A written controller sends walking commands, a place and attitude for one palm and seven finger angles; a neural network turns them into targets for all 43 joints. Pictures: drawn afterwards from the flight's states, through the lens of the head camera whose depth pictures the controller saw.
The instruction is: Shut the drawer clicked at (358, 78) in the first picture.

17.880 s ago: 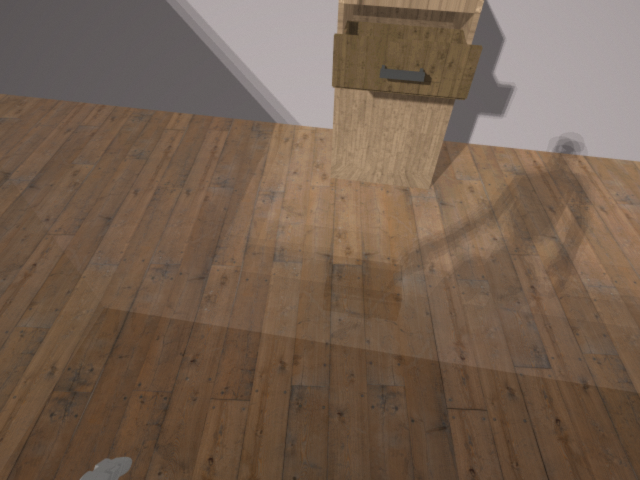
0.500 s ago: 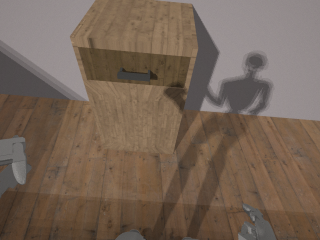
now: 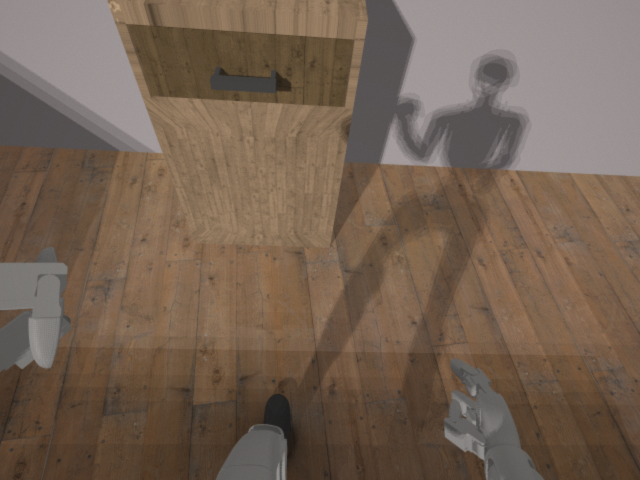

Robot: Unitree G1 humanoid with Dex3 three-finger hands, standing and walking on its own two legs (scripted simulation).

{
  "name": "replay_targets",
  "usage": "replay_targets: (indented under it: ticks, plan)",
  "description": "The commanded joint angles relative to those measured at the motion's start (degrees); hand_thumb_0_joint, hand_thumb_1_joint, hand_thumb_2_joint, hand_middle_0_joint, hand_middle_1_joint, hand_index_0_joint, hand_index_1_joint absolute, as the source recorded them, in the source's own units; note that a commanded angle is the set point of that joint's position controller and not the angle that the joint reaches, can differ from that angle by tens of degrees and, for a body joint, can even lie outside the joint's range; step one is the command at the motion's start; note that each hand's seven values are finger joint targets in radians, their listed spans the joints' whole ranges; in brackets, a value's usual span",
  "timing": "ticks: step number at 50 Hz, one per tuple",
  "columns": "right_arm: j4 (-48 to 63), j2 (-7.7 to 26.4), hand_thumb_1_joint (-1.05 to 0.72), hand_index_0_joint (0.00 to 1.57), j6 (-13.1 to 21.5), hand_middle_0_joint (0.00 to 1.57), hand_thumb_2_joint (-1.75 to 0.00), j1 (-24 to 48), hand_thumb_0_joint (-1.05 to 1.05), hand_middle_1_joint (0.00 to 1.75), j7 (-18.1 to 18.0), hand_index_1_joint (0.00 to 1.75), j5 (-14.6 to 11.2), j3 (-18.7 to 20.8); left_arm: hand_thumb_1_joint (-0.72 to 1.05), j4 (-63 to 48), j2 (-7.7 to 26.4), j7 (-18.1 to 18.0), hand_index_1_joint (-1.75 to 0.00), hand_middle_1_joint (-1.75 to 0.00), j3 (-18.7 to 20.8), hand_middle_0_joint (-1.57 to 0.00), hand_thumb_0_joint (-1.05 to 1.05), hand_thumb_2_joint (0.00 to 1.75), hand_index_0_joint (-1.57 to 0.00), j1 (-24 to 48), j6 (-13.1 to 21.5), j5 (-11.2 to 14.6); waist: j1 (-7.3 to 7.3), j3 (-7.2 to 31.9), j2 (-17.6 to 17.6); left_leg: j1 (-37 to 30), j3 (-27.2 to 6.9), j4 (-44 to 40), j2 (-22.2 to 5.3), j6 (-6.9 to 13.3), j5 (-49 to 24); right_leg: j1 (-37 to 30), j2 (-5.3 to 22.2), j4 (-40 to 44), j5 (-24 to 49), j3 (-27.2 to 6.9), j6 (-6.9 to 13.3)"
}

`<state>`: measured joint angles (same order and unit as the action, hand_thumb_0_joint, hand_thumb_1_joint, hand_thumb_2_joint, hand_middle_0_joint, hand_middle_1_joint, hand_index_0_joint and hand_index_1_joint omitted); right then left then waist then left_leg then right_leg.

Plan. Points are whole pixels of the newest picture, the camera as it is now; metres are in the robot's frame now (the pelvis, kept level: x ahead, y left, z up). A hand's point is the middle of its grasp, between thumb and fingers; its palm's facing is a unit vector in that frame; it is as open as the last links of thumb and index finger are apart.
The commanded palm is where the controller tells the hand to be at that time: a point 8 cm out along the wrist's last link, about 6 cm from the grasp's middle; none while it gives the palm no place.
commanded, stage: stop stepping back and stand still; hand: left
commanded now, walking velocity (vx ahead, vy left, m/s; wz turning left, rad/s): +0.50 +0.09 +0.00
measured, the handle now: (244, 78) +0.86 +0.21 -0.04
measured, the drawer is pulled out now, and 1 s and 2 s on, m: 0.00 0.00 0.00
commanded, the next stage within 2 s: let the arm hang, fingers relaxed in 0.98 s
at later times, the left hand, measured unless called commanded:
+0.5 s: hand out of the picture +0.13 +0.24 +0.20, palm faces +0.27 -0.80 -0.54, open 3.3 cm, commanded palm +0.09 +0.29 +0.20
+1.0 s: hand out of the picture +0.12 +0.28 +0.18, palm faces +0.42 -0.78 -0.46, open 3.2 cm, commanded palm +0.06 +0.31 +0.20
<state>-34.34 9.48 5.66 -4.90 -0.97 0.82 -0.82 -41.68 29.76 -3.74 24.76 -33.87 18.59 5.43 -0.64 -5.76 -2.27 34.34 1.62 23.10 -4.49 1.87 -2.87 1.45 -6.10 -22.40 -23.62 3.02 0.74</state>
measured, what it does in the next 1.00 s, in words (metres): steps on the spot: left foot, then left foot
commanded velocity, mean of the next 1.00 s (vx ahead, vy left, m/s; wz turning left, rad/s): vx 0.05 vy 0.01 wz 0.00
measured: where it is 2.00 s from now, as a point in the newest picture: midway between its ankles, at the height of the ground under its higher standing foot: outside the picture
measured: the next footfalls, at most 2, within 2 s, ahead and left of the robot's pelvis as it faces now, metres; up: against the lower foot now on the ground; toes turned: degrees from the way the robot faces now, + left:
left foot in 0.12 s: +0.14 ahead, +0.09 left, +0.00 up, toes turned +0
left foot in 0.94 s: +0.02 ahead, +0.12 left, +0.00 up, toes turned +2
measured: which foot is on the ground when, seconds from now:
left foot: down 0.00-0.00, up 0.02-0.10, down 0.12-0.80, up 0.82-0.92, down 0.94-1.00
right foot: down 0.00-1.00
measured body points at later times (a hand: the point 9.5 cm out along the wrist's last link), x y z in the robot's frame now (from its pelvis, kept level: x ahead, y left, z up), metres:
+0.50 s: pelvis -0.04 +0.01 +0.01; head -0.03 +0.03 +0.46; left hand +0.11 +0.28 +0.23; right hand +0.11 -0.22 -0.07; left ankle +0.07 +0.10 -0.71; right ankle -0.12 -0.11 -0.72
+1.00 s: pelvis -0.06 +0.03 +0.01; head -0.05 +0.03 +0.46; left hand +0.09 +0.32 +0.20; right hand +0.10 -0.22 -0.08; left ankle -0.02 +0.12 -0.72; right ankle -0.11 -0.10 -0.72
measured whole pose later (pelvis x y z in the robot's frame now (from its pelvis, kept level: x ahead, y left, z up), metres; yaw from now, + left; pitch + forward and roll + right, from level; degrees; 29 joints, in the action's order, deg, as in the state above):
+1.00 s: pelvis -0.06 +0.03 +0.01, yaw +2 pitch +0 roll -1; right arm -37.7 12.5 5.6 -13.6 -4.6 -1.3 0.5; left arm -30.7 22.1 -8.1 22.8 -36.3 13.8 2.7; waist 0.3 0.3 -0.1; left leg 19.2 0.4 31.7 1.5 2.4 13.3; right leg 9.1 -0.7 -29.7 -19.7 -0.5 -0.5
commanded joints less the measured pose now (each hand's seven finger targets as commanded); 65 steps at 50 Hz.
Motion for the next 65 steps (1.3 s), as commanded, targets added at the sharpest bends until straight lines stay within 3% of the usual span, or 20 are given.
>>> replay_targets:
  ticks: [1,6,8,13,17,20,23,26,29,32,36,38,40,44,48,53,54,56,61,65]
  plan:
    - [9.14,7.72,-0.9,0.2,-0.11,0.2,-0.9,1.31,0.0,0.3,-2.03,0.3,-2.05,3.62,0.9,-4.13,7.55,-2.73,-1.6,-1.6,14.35,-1.4,0.0,0.9,-1.4,-12.3,0.13,2.65,0.58,12.38,12.76,-23.79,-0.8,26.7,2.92,-2.35,15.1,26.3,19.45,7.54,9.08,-8.11,6.03]
    - [6.17,9.72,-0.9,0.2,1.69,0.2,-0.9,-0.46,0.0,0.3,-4.26,0.3,-1.72,2.82,0.9,6.61,-0.07,-4.29,-1.6,-1.6,2.11,-1.4,0.0,0.9,-1.4,5.48,-4.0,-1.4,-1.81,-6.48,2.32,-20.12,-3.07,8.58,1.12,-0.74,19.03,30.47,14.66,6.8,-6.75,-4.98,2.29]
    - [5.19,10.49,-0.9,0.2,2.57,0.2,-0.9,-2.99,0.0,0.3,-4.93,0.3,-1.75,2.95,0.9,13.19,-0.11,-4.84,-1.6,-1.6,0.49,-1.4,0.0,0.9,-1.4,7.68,-4.01,-2.82,-0.83,-5.47,9.1,-19.09,-3.75,8.19,1.14,1.22,13.99,23.72,12.7,5.76,8.06,-6.43,-0.02]
    - [7.54,10.44,-0.9,0.2,5.36,0.2,-0.9,-1.51,0.0,0.3,-4.5,0.3,-1.09,2.93,0.9,-7.38,1.52,-4.63,-1.6,-1.6,0.22,-1.4,0.0,0.9,-1.4,9.91,-1.03,-2.77,0.12,6.14,-8.61,-20.18,-22.06,-14.31,-4.59,2.35,34.22,13.29,3.75,-10.11,-2.81,-0.92,-0.6]
    - [8.83,9.2,-0.9,0.2,6.98,0.2,-0.9,-2.49,0.0,0.3,-3.05,0.3,-0.23,2.79,0.9,-14.37,5.45,-5.03,-1.6,-1.6,6.72,-1.4,0.0,0.9,-1.4,-6.37,-0.3,-2.44,2.18,15.44,-11.94,-15.39,-14.49,-13.14,-2.58,-0.61,34.01,1.64,3.56,-5.37,-3.99,0.4,0.94]
    - [8.88,7.73,-0.9,0.2,4.42,0.2,-0.9,-3.38,0.0,0.3,-2.21,0.3,-0.47,3.31,0.9,-8.74,5.72,-4.6,-1.6,-1.6,10.17,-1.4,0.0,0.9,-1.4,-14.39,-0.28,-1.09,0.65,14.49,-1.54,-16.9,-4.04,6.24,3.4,-2.85,21.75,8.85,11.07,5.92,-6.8,-6.85,3.81]
    - [6.45,8.02,-0.9,0.2,1.6,0.2,-0.9,-4.77,0.0,0.3,-2.41,0.3,-1.5,4.18,0.9,-1.79,1.49,-4.97,-1.6,-1.6,8.2,-1.4,0.0,0.9,-1.4,-9.11,-1.43,0.46,-1.01,8.69,8.37,-15.04,-3.6,21.65,2.51,-2.65,15.7,18.05,20.8,8.95,0.05,-15.61,9.01]
    - [5.86,8.66,-0.9,0.2,2.83,0.2,-0.9,-4.14,0.0,0.3,-3.47,0.3,-1.97,3.39,0.9,3.94,-1.7,-4.85,-1.6,-1.6,2.86,-1.4,0.0,0.9,-1.4,-1.56,-2.81,-0.79,-1.85,5.7,3.81,-23.4,-3.69,6.79,1.37,-0.88,8.49,18.79,12.92,0.17,12.34,-5.32,2.02]
    - [5.44,10.7,-0.9,0.2,4.51,0.2,-0.9,-4.56,0.0,0.3,-5.1,0.3,-1.79,3.32,0.9,7.38,-1.82,-4.76,-1.6,-1.6,-0.64,-1.4,0.0,0.9,-1.4,4.86,-3.24,-2.33,-0.28,4.74,-1.15,-26.15,-13.95,-1.35,-4.76,3.12,3.35,18.31,5.29,-6.4,10.47,-2.71,-2.44]
    - [5.52,9.57,-0.9,0.2,6.09,0.2,-0.9,-2.17,0.0,0.3,-5.27,0.3,-0.81,2.39,0.9,0.06,-0.83,-4.63,-1.6,-1.6,-2.18,-1.4,0.0,0.9,-1.4,12.53,-2.44,-3.32,-0.15,5.95,-3.19,-19.21,-23.11,-15.31,-7.99,3.52,29.44,12.61,4.72,-14.81,-3.1,-4.05,-1.42]
    - [8.09,8.91,-0.9,0.2,6.09,0.2,-0.9,-1.51,0.0,0.3,-4.01,0.3,-0.26,2.32,0.9,-8.87,3.2,-5.36,-1.6,-1.6,3.08,-1.4,0.0,0.9,-1.4,2.37,-2.75,-3.97,1.79,10.23,-7.22,-11.5,-12.51,-13.81,-2.43,0.74,37.11,1.42,4.4,-5.08,-1.86,-1.82,0.5]
    - [9.57,7.38,-0.9,0.2,4.89,0.2,-0.9,-0.7,0.0,0.3,-3.08,0.3,-0.3,2.32,0.9,-9.92,3.63,-5.01,-1.6,-1.6,4.58,-1.4,0.0,0.9,-1.4,-3.72,-2.52,-3.53,1.51,10.75,-3.17,-11.47,-5.57,-1.14,3.04,-1.56,30.34,4.53,8.55,4.29,-5.93,-7.72,2.25]
    - [8.12,7.36,-0.9,0.2,2.81,0.2,-0.9,-1.69,0.0,0.3,-2.54,0.3,-0.4,3.26,0.9,-8.62,3.36,-5.06,-1.6,-1.6,5.89,-1.4,0.0,0.9,-1.4,-5.66,-2.81,-2.33,0.66,7.09,9.4,-14.57,-3.36,22.56,5.48,-2.88,19.54,19.99,21.66,14.65,-12.97,-24.1,9.15]
    - [6.72,6.5,-0.9,0.2,1.69,0.2,-0.9,-2.86,0.0,0.3,-2.97,0.3,-1.4,2.57,0.9,-0.2,-0.05,-5.72,-1.6,-1.6,4.83,-1.4,0.0,0.9,-1.4,-4.88,-2.88,-1.84,-1.23,7.63,4.6,-14.02,-2.62,10.5,2.31,-1.89,14.57,11.15,17.01,1.98,16.07,-11.45,5.74]
    - [6.27,9.7,-0.9,0.2,3.77,0.2,-0.9,-3.2,0.0,0.3,-4.63,0.3,-2.02,3.46,0.9,3.73,-1.06,-5.26,-1.6,-1.6,1.45,-1.4,0.0,0.9,-1.4,-0.07,-2.62,-2.64,0.7,8.38,-1.68,-26.55,-8.92,0.63,-4.29,1.96,-4.16,14.52,7.02,-4.46,15.18,-4.59,-2.57]
    - [6.68,9.36,-0.9,0.2,5.38,0.2,-0.9,-2.48,0.0,0.3,-4.15,0.3,-1.4,2.83,0.9,-4.13,0.26,-4.55,-1.6,-1.6,0.21,-1.4,0.0,0.9,-1.4,3.59,-1.63,-3.31,0.67,11.12,-3.17,-24.79,-12.28,-3.16,-5.15,2.64,-2.38,10.01,6.04,-6.26,8.38,-3.03,-2.17]
    - [-7.73,20.7,-0.9,0.2,5.66,0.2,-0.9,1.75,0.0,0.3,0.98,0.3,-0.64,6.43,0.9,48.11,-8.25,2.24,-1.6,-1.6,-17.95,-1.4,0.0,0.9,-1.4,7.43,-11.93,-8.3,-0.26,8.01,-2.31,-17.92,-12.38,6.84,-3.71,3.17,-14.46,14.6,10.19,-11.06,19.76,-3.47,-0.71]
    - [-6.12,14.76,-0.9,0.2,0.84,0.2,-0.9,-3.2,0.0,0.3,0.78,0.3,-1.4,5.76,0.9,50.65,-8.97,3.28,-1.51,-1.51,-18.05,-1.32,0.0,0.9,-1.32,6.66,-17.36,-7.49,0.62,14.1,3.17,-22.07,-6.6,9.82,-1.88,0.83,-11.09,11.92,11.66,-6.73,22.34,-6.15,-0.38]
    - [-7.77,16.26,-0.9,0.2,-2.14,0.2,-0.9,-2.31,0.0,0.3,1.03,0.3,0.09,4.57,0.9,64.88,-4.99,3.52,-1.3,-1.3,-19.42,-1.12,0.0,0.9,-1.12,17.11,-17.32,-7.53,0.53,12.66,12.43,-16.87,-11.1,6.8,-1.15,2.18,1.76,10.71,11.23,-6.41,13.17,-6.58,2.28]
    - [-11.47,13.99,-0.9,0.2,-4.6,0.2,-0.9,-1.1,0.0,0.3,0.85,0.3,0.68,3.17,0.9,78.08,-6.39,3.11,-1.12,-1.12,-21.46,-0.96,0.0,0.9,-0.96,18.78,-18.92,-6.76,0.65,6.29,-0.93,-14.99,-12.94,-0.67,-0.32,1.76,14.64,12.16,10.12,-2.95,1.49,-6.8,1.78]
